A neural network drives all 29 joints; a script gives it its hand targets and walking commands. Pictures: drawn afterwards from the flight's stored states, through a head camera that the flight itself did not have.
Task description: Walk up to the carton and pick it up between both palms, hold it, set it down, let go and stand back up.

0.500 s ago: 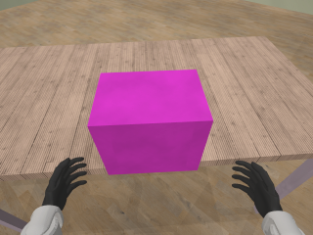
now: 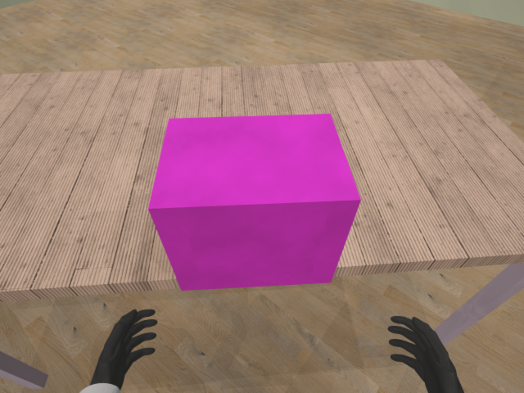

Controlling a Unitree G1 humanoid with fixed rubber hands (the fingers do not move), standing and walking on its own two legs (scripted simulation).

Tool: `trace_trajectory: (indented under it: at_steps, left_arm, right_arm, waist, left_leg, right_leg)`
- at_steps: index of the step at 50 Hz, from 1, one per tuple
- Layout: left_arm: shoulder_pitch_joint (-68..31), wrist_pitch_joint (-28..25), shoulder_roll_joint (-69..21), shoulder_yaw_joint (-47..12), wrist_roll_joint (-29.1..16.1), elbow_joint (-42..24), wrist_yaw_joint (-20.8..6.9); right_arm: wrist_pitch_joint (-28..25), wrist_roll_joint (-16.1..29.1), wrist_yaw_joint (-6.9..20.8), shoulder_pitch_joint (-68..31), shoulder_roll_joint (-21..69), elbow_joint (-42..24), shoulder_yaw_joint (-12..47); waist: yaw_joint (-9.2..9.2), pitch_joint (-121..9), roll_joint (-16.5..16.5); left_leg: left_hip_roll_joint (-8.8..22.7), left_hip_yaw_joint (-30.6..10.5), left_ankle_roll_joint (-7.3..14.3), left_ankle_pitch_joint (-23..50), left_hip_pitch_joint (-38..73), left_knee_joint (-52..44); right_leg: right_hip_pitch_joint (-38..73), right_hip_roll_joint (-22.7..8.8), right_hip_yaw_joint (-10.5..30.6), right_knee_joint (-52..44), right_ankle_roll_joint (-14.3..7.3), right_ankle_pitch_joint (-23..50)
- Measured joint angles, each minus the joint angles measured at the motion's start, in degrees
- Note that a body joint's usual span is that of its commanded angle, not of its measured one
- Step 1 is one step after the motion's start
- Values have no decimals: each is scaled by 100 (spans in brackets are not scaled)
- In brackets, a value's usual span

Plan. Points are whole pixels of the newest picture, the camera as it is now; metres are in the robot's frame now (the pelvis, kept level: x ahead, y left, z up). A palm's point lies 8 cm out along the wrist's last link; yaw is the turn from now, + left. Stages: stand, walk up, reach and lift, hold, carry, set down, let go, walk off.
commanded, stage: set down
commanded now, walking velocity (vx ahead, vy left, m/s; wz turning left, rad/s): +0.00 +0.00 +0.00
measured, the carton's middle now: (253, 204) +0.38 +0.05 +0.08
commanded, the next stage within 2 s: let go in 0.52 s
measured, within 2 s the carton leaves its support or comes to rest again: neither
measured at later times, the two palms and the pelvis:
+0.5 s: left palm (131, 392) +0.15 +0.23 -0.08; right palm out of the picture +0.14 -0.22 -0.08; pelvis +0.00 +0.00 +0.00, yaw -1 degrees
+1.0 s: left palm (144, 375) +0.17 +0.21 -0.09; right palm out of the picture +0.15 -0.23 -0.09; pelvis +0.01 +0.00 +0.00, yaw -1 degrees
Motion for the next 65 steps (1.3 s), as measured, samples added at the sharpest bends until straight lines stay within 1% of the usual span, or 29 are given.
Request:
trace_trajectory:
  at_steps: [7,12,15,17,23,29,40,51,53,55,57,59,62,65]
  left_arm:
    - [-233,-69,-107,-106,275,822,56]
    - [-457,-109,-181,-114,456,1407,45]
    - [-508,-112,-192,-127,458,1531,68]
    - [-541,-129,-210,-103,538,1643,53]
    - [-759,174,-288,-60,743,2160,-15]
    - [-775,248,-350,-42,826,2241,28]
    - [-982,204,-448,47,1028,2565,-27]
    - [-1023,98,-486,99,1001,2664,-83]
    - [-1028,63,-491,97,1066,2686,-89]
    - [-995,-250,-486,98,1232,2889,-152]
    - [-910,-487,-473,117,1276,3135,-211]
    - [-806,-603,-463,138,1274,3383,-230]
    - [-600,-670,-452,152,1251,3730,-223]
    - [-420,-668,-456,159,1227,4055,-194]
  right_arm:
    - [-273,-278,103,-260,87,998,-61]
    - [-515,-502,121,-563,129,1752,-98]
    - [-643,-533,98,-662,176,2033,-137]
    - [-754,-592,87,-741,191,2262,-129]
    - [-727,-788,115,-1016,197,2922,-156]
    - [-827,-890,114,-1106,216,3169,-215]
    - [-1048,-957,119,-1309,177,3660,-187]
    - [-1205,-869,83,-1319,115,3671,-144]
    - [-1144,-870,79,-1338,101,3685,-156]
    - [-710,-961,55,-1336,49,3691,-174]
    - [-291,-1006,57,-1314,-1,3796,-212]
    - [-49,-1002,68,-1222,-29,3952,-248]
    - [108,-1018,90,-993,-23,4194,-282]
    - [144,-1038,87,-754,17,4443,-285]
  waist:
    - [-48,28,-11]
    - [-107,88,-14]
    - [-123,91,-25]
    - [-140,88,-36]
    - [-177,149,-43]
    - [-198,150,-35]
    - [-273,134,-10]
    - [-310,66,-48]
    - [-314,57,-51]
    - [-297,-98,4]
    - [-299,-219,77]
    - [-292,-306,117]
    - [-300,-411,128]
    - [-314,-448,110]
  left_leg:
    - [5,24,5,-67,-16,145]
    - [-5,45,14,-110,-44,248]
    - [-3,59,18,-139,-72,301]
    - [0,66,17,-154,-48,312]
    - [-3,87,21,-196,71,321]
    - [5,119,20,-224,85,310]
    - [36,125,-7,-269,135,290]
    - [57,153,-29,-282,134,276]
    - [65,149,-32,-291,104,314]
    - [109,147,-28,-388,-195,577]
    - [158,134,-26,-515,-464,861]
    - [185,127,-44,-600,-646,1058]
    - [186,133,-21,-666,-803,1211]
    - [163,140,-10,-665,-859,1242]
  right_leg:
    - [-32,1,9,162,4,-66]
    - [-86,-12,16,315,14,-133]
    - [-123,-13,21,379,18,-163]
    - [-100,-12,22,387,18,-175]
    - [8,-21,24,411,20,-221]
    - [5,-21,34,416,22,-247]
    - [65,-3,5,370,-1,-276]
    - [34,8,1,396,-18,-300]
    - [16,13,-9,413,-21,-301]
    - [-239,51,-18,574,-24,-344]
    - [-459,95,-34,744,-31,-401]
    - [-625,117,-43,903,-38,-464]
    - [-791,116,-44,1068,-38,-533]
    - [-867,90,-42,1144,-22,-557]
